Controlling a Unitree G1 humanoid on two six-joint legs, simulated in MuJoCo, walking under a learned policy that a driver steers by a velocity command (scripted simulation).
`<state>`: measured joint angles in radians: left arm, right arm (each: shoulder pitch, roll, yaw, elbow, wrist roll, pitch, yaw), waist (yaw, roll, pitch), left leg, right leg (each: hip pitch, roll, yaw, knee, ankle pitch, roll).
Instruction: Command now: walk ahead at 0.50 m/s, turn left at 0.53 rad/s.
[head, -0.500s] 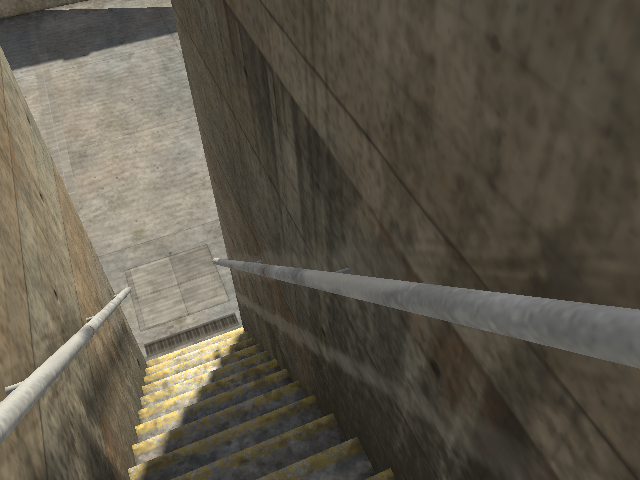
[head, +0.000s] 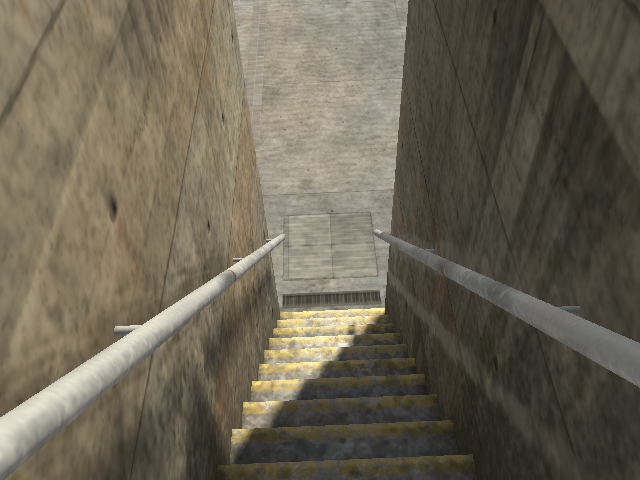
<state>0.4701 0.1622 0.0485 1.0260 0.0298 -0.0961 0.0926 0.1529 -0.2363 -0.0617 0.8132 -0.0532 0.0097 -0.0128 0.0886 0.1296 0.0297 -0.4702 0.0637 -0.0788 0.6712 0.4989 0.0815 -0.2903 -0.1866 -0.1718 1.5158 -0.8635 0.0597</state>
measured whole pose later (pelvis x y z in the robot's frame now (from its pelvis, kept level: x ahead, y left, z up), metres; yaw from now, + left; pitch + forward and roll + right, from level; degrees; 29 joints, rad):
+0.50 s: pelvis +0.31 +0.04 -0.34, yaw +13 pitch -2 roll -1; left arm 0.45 0.23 0.01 1.01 0.01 -0.09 0.04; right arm 0.21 -0.15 -0.04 0.91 0.01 -0.07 -0.07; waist 0.03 -0.04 0.04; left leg -0.78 -0.09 -0.03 1.29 -0.12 0.03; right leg -0.20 0.06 -0.07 0.85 -0.63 -0.07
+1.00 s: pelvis +0.57 +0.10 -0.62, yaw +16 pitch -4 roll -4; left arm 0.07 0.24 0.01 0.86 0.01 0.04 0.02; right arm 0.64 -0.11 0.04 1.07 0.05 -0.06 -0.08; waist -0.08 -0.11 0.04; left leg -0.25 -0.05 -0.02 1.16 -0.83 0.10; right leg -0.77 -0.02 0.19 0.95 0.44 0.02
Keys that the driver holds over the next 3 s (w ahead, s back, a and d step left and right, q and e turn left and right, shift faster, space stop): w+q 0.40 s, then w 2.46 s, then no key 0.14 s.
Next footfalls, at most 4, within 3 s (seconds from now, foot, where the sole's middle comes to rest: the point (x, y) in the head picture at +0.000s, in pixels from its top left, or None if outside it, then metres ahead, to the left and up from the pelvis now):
0.02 left None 0.08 0.11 -0.84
0.34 right None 0.28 -0.05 -1.07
0.64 left None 0.49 0.14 -1.30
1.38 right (364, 457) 0.94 0.02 -1.76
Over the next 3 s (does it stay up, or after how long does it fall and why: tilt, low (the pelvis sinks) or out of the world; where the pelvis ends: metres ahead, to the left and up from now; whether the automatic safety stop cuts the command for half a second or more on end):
stays up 2.73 0.33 -2.84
